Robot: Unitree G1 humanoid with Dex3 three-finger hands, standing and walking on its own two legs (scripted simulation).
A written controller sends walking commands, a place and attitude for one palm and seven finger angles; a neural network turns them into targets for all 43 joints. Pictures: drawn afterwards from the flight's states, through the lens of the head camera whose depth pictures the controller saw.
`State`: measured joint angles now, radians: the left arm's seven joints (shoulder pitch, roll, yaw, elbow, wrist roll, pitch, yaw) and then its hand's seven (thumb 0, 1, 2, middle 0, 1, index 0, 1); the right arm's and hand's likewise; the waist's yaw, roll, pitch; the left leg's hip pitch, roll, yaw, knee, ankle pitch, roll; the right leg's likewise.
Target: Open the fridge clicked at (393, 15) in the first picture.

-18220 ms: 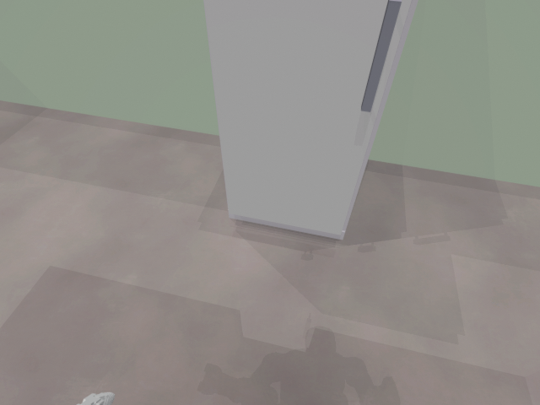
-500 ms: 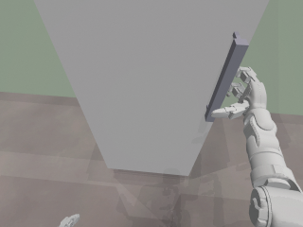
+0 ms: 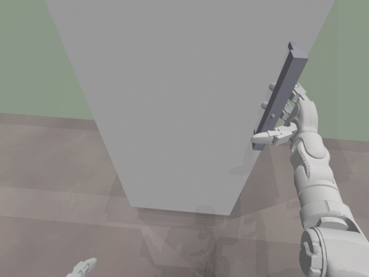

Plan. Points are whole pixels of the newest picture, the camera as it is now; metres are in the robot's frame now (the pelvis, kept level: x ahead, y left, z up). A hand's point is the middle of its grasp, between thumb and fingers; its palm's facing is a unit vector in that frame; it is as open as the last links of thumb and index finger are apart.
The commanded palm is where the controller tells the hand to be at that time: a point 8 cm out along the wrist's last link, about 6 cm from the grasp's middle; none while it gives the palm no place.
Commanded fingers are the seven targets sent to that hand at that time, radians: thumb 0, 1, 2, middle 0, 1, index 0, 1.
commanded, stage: slide the fingers in behind the handle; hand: right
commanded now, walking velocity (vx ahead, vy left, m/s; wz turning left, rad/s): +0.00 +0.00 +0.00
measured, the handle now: (272, 103) +0.49 -0.14 +0.13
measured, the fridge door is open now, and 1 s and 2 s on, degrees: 0 0 0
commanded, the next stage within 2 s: grip the handle and tug to test in 0.80 s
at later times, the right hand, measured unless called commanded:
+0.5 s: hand (266, 116) +0.44 -0.12 +0.13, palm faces -0.02 +1.00 +0.01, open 13.9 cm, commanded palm +0.41 -0.17 +0.14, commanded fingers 0.00 0.50 -0.30 0.30 1.20 0.30 1.20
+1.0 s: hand (266, 116) +0.44 -0.12 +0.13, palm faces -0.02 +1.00 +0.01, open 13.9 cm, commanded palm +0.41 -0.17 +0.14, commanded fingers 0.00 0.22 -0.42 0.33 1.24 0.33 1.24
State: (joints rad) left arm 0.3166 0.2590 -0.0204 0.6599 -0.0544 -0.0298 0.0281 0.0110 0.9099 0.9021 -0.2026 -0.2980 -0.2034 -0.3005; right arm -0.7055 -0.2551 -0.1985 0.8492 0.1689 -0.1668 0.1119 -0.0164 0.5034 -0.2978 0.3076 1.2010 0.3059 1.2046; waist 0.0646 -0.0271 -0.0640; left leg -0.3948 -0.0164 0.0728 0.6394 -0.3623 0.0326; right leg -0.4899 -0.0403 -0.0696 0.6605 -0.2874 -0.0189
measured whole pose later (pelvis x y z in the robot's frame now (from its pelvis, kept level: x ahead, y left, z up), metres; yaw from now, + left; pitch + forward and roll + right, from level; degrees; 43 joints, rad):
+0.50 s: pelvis +0.00 +0.00 +0.00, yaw +0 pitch +7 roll +1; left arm 0.33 0.25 -0.01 0.67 -0.05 -0.03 0.02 0.01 0.91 0.90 -0.20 -0.30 -0.20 -0.30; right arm -0.70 -0.23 -0.17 0.85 0.16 -0.19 0.08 -0.02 0.50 -0.30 0.32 1.22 0.31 1.21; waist 0.06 -0.03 -0.07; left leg -0.40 -0.02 0.07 0.64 -0.37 0.03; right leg -0.49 -0.04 -0.07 0.66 -0.29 -0.02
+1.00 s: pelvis +0.00 +0.00 +0.00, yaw +0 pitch +6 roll +1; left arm 0.31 0.25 -0.02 0.67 -0.05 -0.03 0.02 0.01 0.91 0.90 -0.20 -0.30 -0.20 -0.30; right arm -0.69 -0.21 -0.15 0.81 0.16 -0.17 0.06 -0.02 0.48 -0.31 0.30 1.20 0.30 1.21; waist 0.05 -0.03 -0.06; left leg -0.38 -0.01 0.07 0.63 -0.36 0.03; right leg -0.47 -0.04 -0.07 0.65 -0.28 -0.02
